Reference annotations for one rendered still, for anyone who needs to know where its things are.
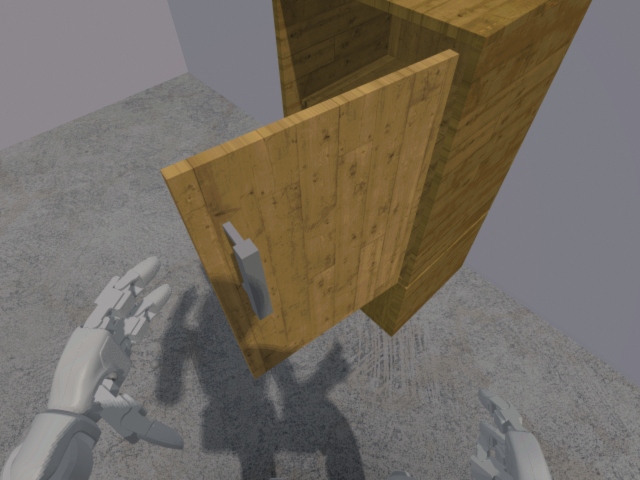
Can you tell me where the right robot shin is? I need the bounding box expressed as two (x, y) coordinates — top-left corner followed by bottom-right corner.
(388, 470), (410, 478)

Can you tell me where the right robot hand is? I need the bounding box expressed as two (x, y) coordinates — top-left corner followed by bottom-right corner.
(470, 388), (552, 480)

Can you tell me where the handle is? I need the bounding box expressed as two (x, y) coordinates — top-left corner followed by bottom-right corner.
(222, 221), (273, 320)

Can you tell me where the left robot forearm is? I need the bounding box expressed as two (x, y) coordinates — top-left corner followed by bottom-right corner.
(0, 410), (101, 480)

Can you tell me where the left robot hand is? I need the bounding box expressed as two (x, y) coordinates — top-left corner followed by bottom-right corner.
(47, 256), (184, 450)

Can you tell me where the cupboard door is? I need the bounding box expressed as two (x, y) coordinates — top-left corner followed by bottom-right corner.
(160, 49), (459, 379)

